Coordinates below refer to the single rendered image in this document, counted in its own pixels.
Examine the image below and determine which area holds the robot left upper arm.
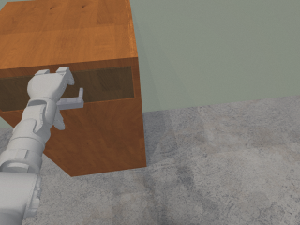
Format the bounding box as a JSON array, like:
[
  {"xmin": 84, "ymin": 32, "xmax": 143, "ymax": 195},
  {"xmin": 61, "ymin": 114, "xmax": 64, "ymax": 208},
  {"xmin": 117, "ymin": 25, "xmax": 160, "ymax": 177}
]
[{"xmin": 0, "ymin": 172, "xmax": 42, "ymax": 225}]

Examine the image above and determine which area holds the robot left hand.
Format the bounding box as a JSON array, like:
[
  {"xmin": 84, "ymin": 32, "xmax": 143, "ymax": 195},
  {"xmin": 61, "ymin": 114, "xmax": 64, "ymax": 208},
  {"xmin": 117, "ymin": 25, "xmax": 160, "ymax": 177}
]
[{"xmin": 27, "ymin": 67, "xmax": 75, "ymax": 130}]

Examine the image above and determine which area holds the cabinet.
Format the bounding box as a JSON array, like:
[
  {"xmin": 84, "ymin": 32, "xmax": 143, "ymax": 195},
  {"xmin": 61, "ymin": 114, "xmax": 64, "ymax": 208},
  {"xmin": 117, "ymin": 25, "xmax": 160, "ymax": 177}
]
[{"xmin": 0, "ymin": 0, "xmax": 147, "ymax": 177}]

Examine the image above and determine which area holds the robot left forearm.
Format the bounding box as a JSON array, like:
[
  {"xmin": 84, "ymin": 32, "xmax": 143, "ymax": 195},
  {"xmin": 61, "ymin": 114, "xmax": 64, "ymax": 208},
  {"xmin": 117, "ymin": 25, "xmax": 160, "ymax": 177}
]
[{"xmin": 0, "ymin": 97, "xmax": 57, "ymax": 175}]

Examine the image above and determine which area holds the handle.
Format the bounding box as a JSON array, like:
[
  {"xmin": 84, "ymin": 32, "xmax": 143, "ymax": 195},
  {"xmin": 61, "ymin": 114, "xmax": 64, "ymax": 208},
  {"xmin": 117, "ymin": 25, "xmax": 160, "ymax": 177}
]
[{"xmin": 56, "ymin": 87, "xmax": 84, "ymax": 110}]

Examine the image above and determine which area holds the drawer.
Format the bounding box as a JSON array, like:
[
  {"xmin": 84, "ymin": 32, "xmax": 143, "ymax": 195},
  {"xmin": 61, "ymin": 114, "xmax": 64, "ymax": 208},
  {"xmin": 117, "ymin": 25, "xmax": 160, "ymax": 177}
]
[{"xmin": 0, "ymin": 66, "xmax": 135, "ymax": 112}]

